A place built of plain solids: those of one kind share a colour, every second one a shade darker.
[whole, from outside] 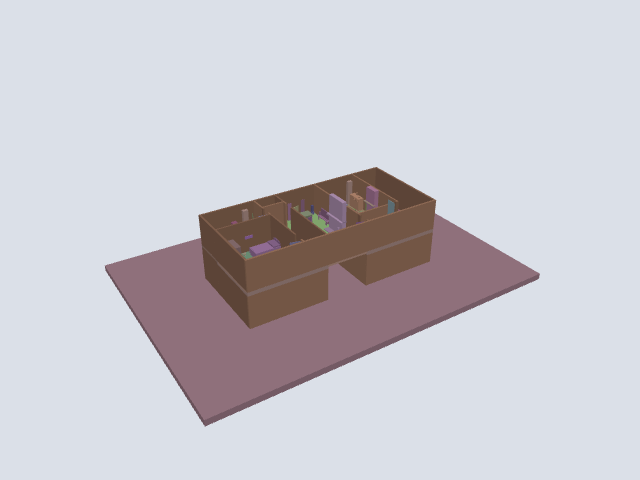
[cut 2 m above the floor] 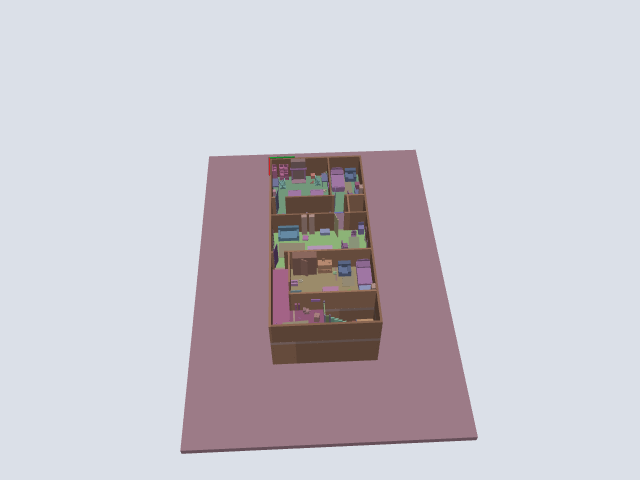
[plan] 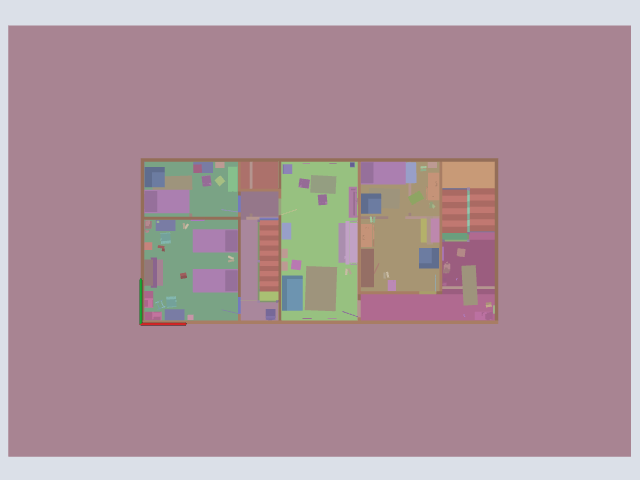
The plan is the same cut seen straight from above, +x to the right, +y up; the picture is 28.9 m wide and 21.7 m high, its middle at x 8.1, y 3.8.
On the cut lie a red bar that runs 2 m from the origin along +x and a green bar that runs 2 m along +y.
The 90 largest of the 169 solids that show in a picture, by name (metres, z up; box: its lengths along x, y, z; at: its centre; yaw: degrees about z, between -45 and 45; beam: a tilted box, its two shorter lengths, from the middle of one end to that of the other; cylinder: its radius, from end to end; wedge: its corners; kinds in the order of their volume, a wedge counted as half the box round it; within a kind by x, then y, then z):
{
 "under_1": {"box": [28.16, 19.5, 0.5], "at": [8.08, 3.75, -0.33]},
 "stair_1": {"box": [0.85, 3.25, 0.49], "at": [5.8, 3.1, -0.05]},
 "stair_2": {"box": [0.85, 3.02, 0.69], "at": [5.8, 3.21, 0.04]},
 "stair_3": {"box": [0.85, 2.79, 0.88], "at": [5.8, 3.33, 0.14]},
 "stair_4": {"box": [0.85, 2.56, 1.08], "at": [5.8, 3.44, 0.24]},
 "stair_5": {"box": [0.85, 2.33, 1.27], "at": [5.8, 3.56, 0.34]},
 "stair_6": {"box": [0.85, 2.1, 1.47], "at": [5.8, 3.67, 0.43]},
 "stair_7": {"box": [0.85, 1.87, 1.66], "at": [5.8, 3.79, 0.53]},
 "stair_8": {"box": [0.85, 1.64, 1.86], "at": [5.8, 3.9, 0.63]},
 "stair_9": {"box": [0.85, 1.41, 2.05], "at": [5.8, 4.02, 0.73]},
 "stair_10": {"box": [0.85, 1.18, 2.25], "at": [5.8, 4.13, 0.82]},
 "stair_11": {"box": [0.85, 0.95, 2.44], "at": [5.8, 4.25, 0.92]},
 "stair_12": {"box": [0.85, 0.72, 2.64], "at": [5.8, 4.36, 1.02]},
 "stair_13": {"box": [0.85, 0.49, 2.83], "at": [5.8, 4.48, 1.12]},
 "stair_14": {"box": [0.85, 0.26, 3.03], "at": [5.8, 4.59, 1.21]},
 "stair_15": {"box": [1.13, 1.99, 0.48], "at": [14.2, 5.11, -0.06]},
 "stair_16": {"box": [1.13, 1.71, 0.67], "at": [14.2, 5.25, 0.03]},
 "stair_17": {"box": [1.13, 1.43, 0.85], "at": [14.2, 5.39, 0.12]},
 "stair_18": {"box": [1.13, 1.15, 1.03], "at": [14.2, 5.53, 0.21]},
 "stair_19": {"box": [1.13, 0.87, 1.21], "at": [14.2, 5.67, 0.31]},
 "stair_20": {"box": [1.13, 0.59, 1.4], "at": [14.2, 5.81, 0.4]},
 "stair_21": {"box": [1.13, 0.31, 1.58], "at": [14.2, 5.95, 0.49]},
 "stair_22": {"box": [1.13, 0.31, 3.04], "at": [15.44, 4.31, 1.22]},
 "stair_23": {"box": [1.13, 0.59, 2.85], "at": [15.44, 4.45, 1.13]},
 "stair_24": {"box": [1.13, 0.87, 2.67], "at": [15.44, 4.59, 1.04]},
 "stair_25": {"box": [1.13, 1.15, 2.49], "at": [15.44, 4.73, 0.94]},
 "stair_26": {"box": [1.13, 1.43, 2.31], "at": [15.44, 4.87, 0.85]},
 "stair_27": {"box": [1.13, 1.71, 2.12], "at": [15.44, 5.01, 0.76]},
 "stair_28": {"box": [1.13, 1.99, 1.94], "at": [15.44, 5.15, 0.67]},
 "wall_1": {"box": [0.16, 4.56, 5.71], "at": [0.08, 2.44, 2.56]},
 "wall_2": {"box": [0.16, 2.49, 5.71], "at": [0.08, 6.09, 2.56]},
 "wall_3": {"box": [4.52, 0.13, 2.49], "at": [2.26, 4.79, 4.17]},
 "wall_4": {"box": [6.38, 0.16, 2.92], "at": [3.19, 0.08, 1.16]},
 "wall_5": {"box": [0.13, 3.5, 2.49], "at": [4.46, 2.97, 4.17]},
 "wall_6": {"box": [0.13, 1.22, 2.49], "at": [4.46, 6.73, 4.17]},
 "wall_7": {"box": [1.96, 0.13, 2.49], "at": [5.37, 6.05, 4.17]},
 "wall_8": {"box": [0.13, 4.76, 2.49], "at": [6.29, 2.54, 4.17]},
 "wall_9": {"box": [0.13, 1.22, 2.49], "at": [6.29, 6.73, 4.17]},
 "wall_10": {"box": [16.16, 0.16, 2.49], "at": [8.08, 0.08, 4.17]},
 "wall_11": {"box": [16.16, 0.16, 2.49], "at": [8.08, 7.42, 4.17]},
 "wall_12": {"box": [0.16, 4.59, 2.92], "at": [9.86, 2.46, 1.16]},
 "wall_13": {"box": [0.13, 5.86, 2.49], "at": [9.88, 4.41, 4.17]},
 "wall_14": {"box": [2.78, 0.13, 2.49], "at": [11.2, 1.42, 4.17]},
 "wall_15": {"box": [6.38, 0.16, 2.92], "at": [12.97, 0.08, 1.16]},
 "wall_16": {"box": [6.38, 0.16, 2.92], "at": [12.97, 7.42, 1.16]},
 "wall_17": {"box": [0.13, 1.44, 2.92], "at": [13.56, 4.03, 1.16]},
 "wall_18": {"box": [0.13, 5.86, 2.49], "at": [13.56, 4.41, 4.17]},
 "wall_19": {"box": [0.13, 2.46, 2.92], "at": [13.56, 6.11, 1.16]},
 "wall_20": {"box": [0.16, 1.42, 2.92], "at": [16.08, 0.87, 1.16]},
 "wall_21": {"box": [0.16, 7.18, 2.49], "at": [16.08, 3.75, 4.17]},
 "wall_22": {"box": [0.16, 5.63, 2.92], "at": [16.08, 4.53, 1.16]},
 "stair_landing_1": {"box": [2.37, 1.23, 1.76], "at": [14.81, 6.73, 0.58]},
 "upper_floor_men_room_1": {"box": [4.23, 4.56, 0.16], "at": [2.27, 2.44, 2.84]},
 "upper_floor_men_room_2": {"box": [4.23, 2.49, 0.16], "at": [2.27, 6.09, 2.84]},
 "floor_mess_1": {"box": [6.06, 1.34, 0.5], "at": [3.19, 0.83, -0.25]},
 "upper_floor_over_arch_1": {"box": [3.46, 7.18, 0.16], "at": [8.08, 3.75, 2.84]},
 "child_bed_1": {"box": [2.06, 1.06, 0.4], "at": [1.17, 5.54, 3.3]},
 "child_bed_2": {"box": [2.06, 1.06, 0.4], "at": [3.38, 1.96, 3.3]},
 "child_bed_3": {"box": [2.06, 1.06, 0.4], "at": [3.38, 3.76, 3.3]},
 "child_bed_4": {"box": [2.06, 1.06, 0.4], "at": [10.95, 6.84, 3.3]},
 "upper_floor_kbed_1": {"box": [3.56, 5.86, 0.16], "at": [11.72, 4.41, 2.84]},
 "floor_lobby_1": {"box": [2.37, 2.44, 0.5], "at": [14.81, 2.93, -0.25]},
 "upper_floor_landing_1": {"box": [6.06, 1.19, 0.16], "at": [12.97, 0.76, 2.84]},
 "upper_floor_landing_2": {"box": [2.37, 2.46, 0.16], "at": [14.81, 2.58, 2.84]},
 "wardrobe_1": {"box": [0.6, 1.75, 2.0], "at": [10.25, 2.53, 3.92]},
 "fireplace_1": {"box": [0.36, 1.8, 2.87], "at": [9.62, 3.67, 4.36]},
 "wall_band_1": {"box": [0.16, 4.56, 0.31], "at": [0.08, 2.44, 2.77]},
 "wall_band_2": {"box": [6.38, 0.16, 0.31], "at": [3.19, 0.08, 2.77]},
 "wall_band_3": {"box": [0.16, 4.59, 0.31], "at": [9.86, 2.46, 2.77]},
 "wall_band_4": {"box": [6.38, 0.16, 0.31], "at": [12.97, 0.08, 2.77]},
 "wall_band_5": {"box": [0.16, 5.63, 0.31], "at": [16.08, 4.53, 2.77]},
 "fixture_breast_men_room_1": {"box": [0.39, 1.19, 2.54], "at": [0.35, 2.32, 4.14]},
 "chest_drawers_1": {"box": [0.5, 1.04, 0.95], "at": [10.2, 4.0, 3.39]},
 "chest_drawers_2": {"box": [0.5, 1.24, 1.03], "at": [13.24, 6.22, 3.44]},
 "fixture_breast_kbed_1": {"box": [0.4, 1.09, 2.54], "at": [13.3, 4.23, 4.14]},
 "upper_floor_men_landing_1": {"box": [0.85, 3.66, 0.16], "at": [4.95, 2.89, 2.84]},
 "upper_floor_men_landing_2": {"box": [1.7, 0.9, 0.16], "at": [5.37, 0.61, 2.84]},
 "upper_floor_men_landing_3": {"box": [1.7, 1.27, 0.16], "at": [5.37, 5.36, 2.84]},
 "billy_1": {"box": [0.42, 0.28, 2.02], "at": [3.57, 7.19, 3.93]},
 "billy_2": {"box": [0.28, 0.42, 2.02], "at": [6.5, 2.62, 3.93]},
 "billy_3": {"box": [0.28, 0.42, 2.02], "at": [6.5, 3.2, 3.93]},
 "billy_4": {"box": [0.42, 0.28, 2.02], "at": [13.18, 7.19, 3.93]},
 "armchair_club_1": {"box": [0.9, 0.92, 0.35], "at": [0.64, 6.64, 3.17]},
 "armchair_club_2": {"box": [0.9, 0.92, 0.35], "at": [10.42, 5.45, 3.17]},
 "armchair_club_3": {"box": [0.9, 0.92, 0.35], "at": [13.02, 2.98, 3.17]},
 "sofa_1": {"box": [0.93, 1.6, 0.34], "at": [6.86, 1.4, 3.2]},
 "wall_foot_1": {"box": [16.16, 0.16, 0.17], "at": [8.08, 0.08, 2.85]},
 "upper_floor_box_room_1": {"box": [1.7, 1.22, 0.16], "at": [5.37, 6.73, 2.84]},
 "stair_guard_1": {"box": [0.08, 3.66, 0.95], "at": [5.33, 2.89, 3.4]},
 "rug_1": {"box": [1.4, 2.0, 0.08], "at": [8.14, 1.6, 2.89], "yaw": -2.0}
}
